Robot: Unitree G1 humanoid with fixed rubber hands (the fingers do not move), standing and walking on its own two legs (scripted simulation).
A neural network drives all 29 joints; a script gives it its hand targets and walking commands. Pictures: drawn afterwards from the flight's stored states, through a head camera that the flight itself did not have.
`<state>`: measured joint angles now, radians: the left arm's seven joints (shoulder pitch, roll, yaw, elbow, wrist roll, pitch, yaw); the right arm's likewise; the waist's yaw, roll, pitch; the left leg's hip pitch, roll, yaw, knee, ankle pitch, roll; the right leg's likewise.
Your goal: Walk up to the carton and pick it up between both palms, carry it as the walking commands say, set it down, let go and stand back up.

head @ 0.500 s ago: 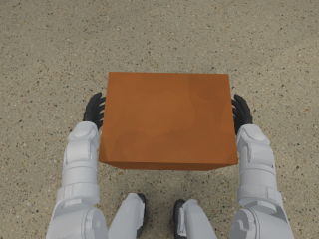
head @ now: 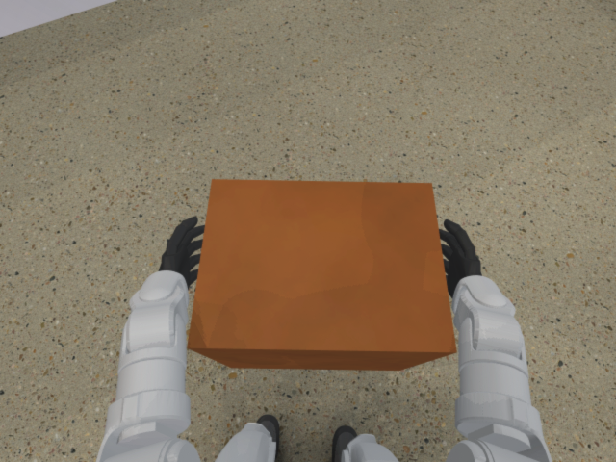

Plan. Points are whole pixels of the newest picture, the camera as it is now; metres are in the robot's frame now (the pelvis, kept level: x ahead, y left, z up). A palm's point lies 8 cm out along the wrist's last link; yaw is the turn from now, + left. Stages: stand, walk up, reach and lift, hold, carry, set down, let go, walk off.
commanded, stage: reach and lift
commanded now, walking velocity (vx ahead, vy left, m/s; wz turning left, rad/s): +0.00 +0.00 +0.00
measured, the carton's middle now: (318, 287) +0.36 +0.01 -0.10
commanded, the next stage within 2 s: hold in 1.82 s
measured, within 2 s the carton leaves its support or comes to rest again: neither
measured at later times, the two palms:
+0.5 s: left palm (152, 271) +0.32 +0.20 +0.04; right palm (485, 276) +0.34 -0.18 +0.04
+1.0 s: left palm (133, 271) +0.30 +0.20 +0.08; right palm (509, 280) +0.32 -0.18 +0.08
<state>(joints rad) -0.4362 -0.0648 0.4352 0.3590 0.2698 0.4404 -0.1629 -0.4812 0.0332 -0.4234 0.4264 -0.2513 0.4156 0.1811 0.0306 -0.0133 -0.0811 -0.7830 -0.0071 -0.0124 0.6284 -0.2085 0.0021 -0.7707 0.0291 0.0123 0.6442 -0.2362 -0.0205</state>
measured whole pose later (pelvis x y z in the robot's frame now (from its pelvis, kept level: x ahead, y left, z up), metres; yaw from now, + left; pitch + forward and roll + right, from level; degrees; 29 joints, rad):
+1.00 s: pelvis +0.03 +0.00 +0.04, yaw +0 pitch -6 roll +0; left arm -0.23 -0.05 0.30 0.17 0.21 0.71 -0.13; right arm -0.25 0.04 -0.30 0.21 -0.21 0.67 0.15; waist 0.04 0.00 0.04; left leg -0.02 -0.01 -0.02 0.26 -0.14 0.00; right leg -0.01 0.02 0.02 0.28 -0.16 -0.02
